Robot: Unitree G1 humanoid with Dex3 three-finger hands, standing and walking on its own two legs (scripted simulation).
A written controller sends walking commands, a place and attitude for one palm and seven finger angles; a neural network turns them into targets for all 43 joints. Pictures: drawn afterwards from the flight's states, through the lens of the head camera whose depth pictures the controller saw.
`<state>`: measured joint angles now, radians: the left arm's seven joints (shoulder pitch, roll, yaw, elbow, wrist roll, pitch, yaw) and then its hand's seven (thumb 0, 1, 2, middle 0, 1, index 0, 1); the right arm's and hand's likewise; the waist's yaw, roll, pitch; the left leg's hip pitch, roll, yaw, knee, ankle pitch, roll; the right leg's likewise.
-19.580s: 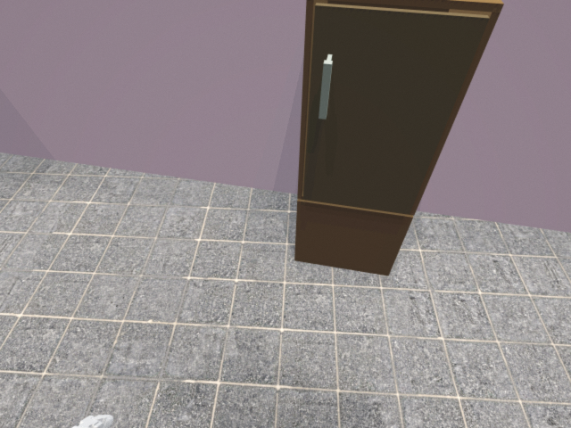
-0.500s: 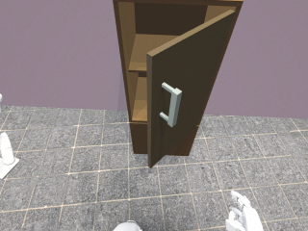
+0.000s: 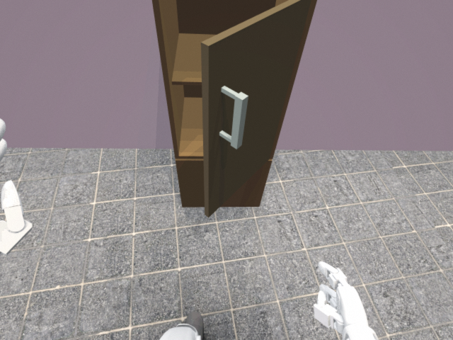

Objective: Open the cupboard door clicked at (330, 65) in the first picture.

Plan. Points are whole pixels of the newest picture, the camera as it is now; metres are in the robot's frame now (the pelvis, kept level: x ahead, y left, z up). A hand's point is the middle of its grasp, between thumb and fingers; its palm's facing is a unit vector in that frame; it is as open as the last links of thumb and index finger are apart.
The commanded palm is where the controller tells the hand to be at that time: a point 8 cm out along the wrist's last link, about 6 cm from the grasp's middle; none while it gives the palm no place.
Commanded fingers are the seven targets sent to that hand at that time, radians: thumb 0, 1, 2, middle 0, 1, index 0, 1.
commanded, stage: stop stepping back and stand still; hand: left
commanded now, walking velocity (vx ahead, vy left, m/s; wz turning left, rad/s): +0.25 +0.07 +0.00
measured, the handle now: (231, 118) +0.54 +0.04 +0.07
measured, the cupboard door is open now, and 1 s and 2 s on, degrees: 47 47 47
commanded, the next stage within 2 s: let the arm hang, fingers relaxed in 0.68 s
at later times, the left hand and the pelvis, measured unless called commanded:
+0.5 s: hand out of the picture +0.12 +0.26 +0.18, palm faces +0.45 -0.79 -0.43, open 7.4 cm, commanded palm +0.08 +0.30 +0.19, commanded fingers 0.00 0.90 0.90 -0.20 -0.30 -0.20 -0.30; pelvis -0.06 +0.00 +0.01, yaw +0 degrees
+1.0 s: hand out of the picture +0.07 +0.21 -0.12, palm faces +0.10 -0.96 -0.28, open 7.4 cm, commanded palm none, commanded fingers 0.00 0.90 0.90 -0.20 -0.30 -0.20 -0.30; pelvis -0.05 +0.00 +0.00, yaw +5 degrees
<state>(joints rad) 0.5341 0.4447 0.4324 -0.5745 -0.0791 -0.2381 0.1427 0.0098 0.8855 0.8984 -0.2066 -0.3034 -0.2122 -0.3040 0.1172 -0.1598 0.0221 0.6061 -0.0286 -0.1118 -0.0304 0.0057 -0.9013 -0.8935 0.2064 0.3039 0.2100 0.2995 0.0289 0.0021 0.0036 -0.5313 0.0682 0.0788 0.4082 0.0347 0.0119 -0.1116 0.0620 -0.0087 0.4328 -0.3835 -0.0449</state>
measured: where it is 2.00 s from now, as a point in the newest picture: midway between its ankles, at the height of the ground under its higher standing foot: outside the picture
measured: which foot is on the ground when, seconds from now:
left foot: up 0.00-0.12, down 0.14-0.78, up 0.80-0.98, down 1.00-1.00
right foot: down 0.00-1.00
